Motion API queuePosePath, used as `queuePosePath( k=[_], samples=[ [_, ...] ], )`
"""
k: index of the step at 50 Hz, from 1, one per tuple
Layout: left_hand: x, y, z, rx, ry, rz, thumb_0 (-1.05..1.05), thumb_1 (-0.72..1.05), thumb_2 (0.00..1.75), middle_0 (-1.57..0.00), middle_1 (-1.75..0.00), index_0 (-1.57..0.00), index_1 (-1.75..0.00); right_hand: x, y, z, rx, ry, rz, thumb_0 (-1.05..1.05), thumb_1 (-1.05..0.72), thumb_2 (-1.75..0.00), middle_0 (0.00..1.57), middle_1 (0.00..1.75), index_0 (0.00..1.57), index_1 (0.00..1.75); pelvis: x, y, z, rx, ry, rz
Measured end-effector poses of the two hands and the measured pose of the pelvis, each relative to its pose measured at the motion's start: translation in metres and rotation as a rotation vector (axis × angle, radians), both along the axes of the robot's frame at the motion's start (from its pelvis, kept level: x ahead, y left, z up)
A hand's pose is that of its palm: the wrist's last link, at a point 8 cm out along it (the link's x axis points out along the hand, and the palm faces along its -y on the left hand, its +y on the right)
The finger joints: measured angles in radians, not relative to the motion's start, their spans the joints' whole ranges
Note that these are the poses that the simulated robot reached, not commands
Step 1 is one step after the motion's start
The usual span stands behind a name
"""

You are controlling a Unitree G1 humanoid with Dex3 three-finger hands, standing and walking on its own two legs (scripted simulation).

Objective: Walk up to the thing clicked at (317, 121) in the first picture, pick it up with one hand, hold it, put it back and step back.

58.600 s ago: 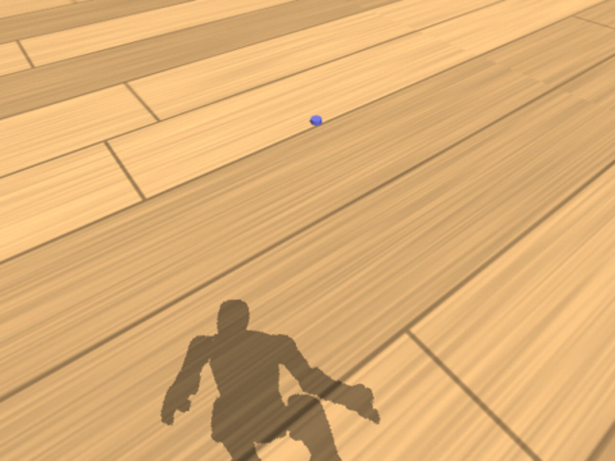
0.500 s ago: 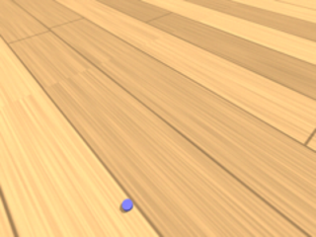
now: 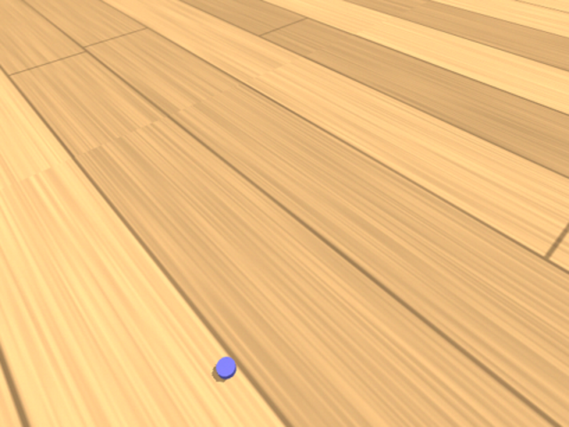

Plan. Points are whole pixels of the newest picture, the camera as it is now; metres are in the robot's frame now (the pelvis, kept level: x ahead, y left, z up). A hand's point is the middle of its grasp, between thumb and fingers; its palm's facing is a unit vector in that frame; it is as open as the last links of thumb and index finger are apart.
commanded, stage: stand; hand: left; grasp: from above
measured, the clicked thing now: (226, 367) +0.47 +0.23 -0.77
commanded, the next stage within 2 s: step back in 0.38 s
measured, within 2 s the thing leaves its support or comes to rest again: neither
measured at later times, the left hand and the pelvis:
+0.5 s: hand out of the picture +0.08 +0.26 -0.16, palm faces +0.01 -0.93 -0.37, open 7.3 cm; pelvis -0.02 +0.00 -0.01, yaw +0 degrees
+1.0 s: hand out of the picture +0.02 +0.32 -0.18, palm faces -0.09 -0.93 -0.36, open 7.3 cm; pelvis -0.10 +0.06 -0.02, yaw -4 degrees
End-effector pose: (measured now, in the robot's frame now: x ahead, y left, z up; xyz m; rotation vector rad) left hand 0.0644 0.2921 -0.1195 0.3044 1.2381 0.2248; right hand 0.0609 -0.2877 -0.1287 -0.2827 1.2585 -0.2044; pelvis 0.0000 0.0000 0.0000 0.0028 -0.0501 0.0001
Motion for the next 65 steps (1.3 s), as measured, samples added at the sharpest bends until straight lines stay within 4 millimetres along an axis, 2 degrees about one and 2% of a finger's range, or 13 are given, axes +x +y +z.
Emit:
queuePosePath(
  k=[19, 25, 32, 35, 39, 46, 52, 56, 59, 62, 65],
  samples=[
    [0.008, -0.005, 0.003, 0.005, -0.021, -0.018, 0.00, 0.91, 0.90, -0.20, -0.30, -0.20, -0.30, 0.001, -0.009, 0.001, -0.003, -0.014, 0.000, 0.00, -0.90, -0.90, 0.20, 0.30, 0.20, 0.30, 0.001, -0.006, 0.000, 0.001, -0.003, -0.007],
    [0.007, 0.008, 0.001, 0.024, -0.039, -0.005, 0.00, 0.90, 0.90, -0.20, -0.30, -0.21, -0.30, -0.002, -0.016, -0.001, -0.025, -0.014, -0.005, 0.00, -0.90, -0.90, 0.21, 0.30, 0.20, 0.30, -0.017, -0.002, -0.006, -0.009, 0.007, -0.003],
    [0.009, 0.039, -0.009, 0.046, -0.061, -0.056, 0.00, 0.90, 0.90, -0.20, -0.30, -0.21, -0.31, -0.023, -0.010, 0.006, -0.090, 0.002, -0.006, 0.00, -0.91, -0.90, 0.20, 0.30, 0.20, 0.30, -0.037, 0.023, -0.015, 0.001, 0.022, -0.008],
    [0.015, 0.054, -0.021, 0.031, -0.091, -0.058, 0.00, 0.90, 0.90, -0.20, -0.30, -0.21, -0.30, -0.039, -0.001, 0.004, -0.127, 0.016, 0.007, 0.00, -0.91, -0.90, 0.20, 0.30, 0.20, 0.30, -0.045, 0.038, -0.025, -0.008, 0.019, 0.002],
    [0.011, 0.063, -0.023, 0.021, -0.094, -0.061, 0.00, 0.91, 0.90, -0.20, -0.30, -0.20, -0.30, -0.062, 0.018, 0.012, -0.123, 0.037, 0.005, 0.00, -0.91, -0.90, 0.20, 0.30, 0.20, 0.30, -0.060, 0.047, -0.019, -0.024, 0.008, -0.007],
    [-0.023, 0.067, -0.021, 0.006, -0.054, -0.094, 0.00, 0.91, 0.90, -0.20, -0.30, -0.20, -0.30, -0.080, 0.035, 0.021, -0.120, -0.032, -0.022, 0.01, -0.90, -0.90, 0.21, 0.30, 0.20, 0.30, -0.084, 0.056, -0.013, -0.034, 0.012, -0.053],
    [-0.060, 0.066, -0.022, 0.022, -0.018, -0.117, 0.00, 0.91, 0.90, -0.20, -0.30, -0.20, -0.30, -0.099, 0.034, 0.015, -0.103, -0.108, -0.026, 0.00, -0.90, -0.90, 0.21, 0.30, 0.20, 0.30, -0.115, 0.054, -0.019, -0.024, 0.005, -0.089],
    [-0.086, 0.059, -0.019, 0.035, -0.022, -0.136, 0.00, 0.91, 0.90, -0.20, -0.30, -0.20, -0.30, -0.123, 0.023, 0.006, -0.091, -0.127, -0.029, 0.00, -0.90, -0.90, 0.21, 0.31, 0.20, 0.30, -0.141, 0.047, -0.024, -0.016, 0.001, -0.112],
    [-0.113, 0.052, -0.016, 0.053, -0.030, -0.139, 0.00, 0.91, 0.90, -0.20, -0.30, -0.20, -0.30, -0.142, 0.009, -0.005, -0.079, -0.137, -0.045, 0.00, -0.90, -0.90, 0.21, 0.31, 0.20, 0.30, -0.161, 0.038, -0.031, -0.024, -0.004, -0.116],
    [-0.143, 0.046, -0.006, 0.053, -0.026, -0.125, 0.00, 0.91, 0.90, -0.20, -0.30, -0.20, -0.30, -0.166, 0.002, -0.006, -0.070, -0.113, -0.064, 0.00, -0.90, -0.90, 0.21, 0.30, 0.20, 0.30, -0.176, 0.033, -0.026, -0.005, -0.010, -0.103],
    [-0.163, 0.044, 0.004, 0.061, -0.033, -0.101, 0.00, 0.91, 0.90, -0.20, -0.30, -0.21, -0.30, -0.192, -0.001, -0.004, -0.066, -0.080, -0.064, 0.01, -0.90, -0.90, 0.21, 0.30, 0.20, 0.30, -0.189, 0.034, -0.019, 0.013, -0.006, -0.091]
  ],
)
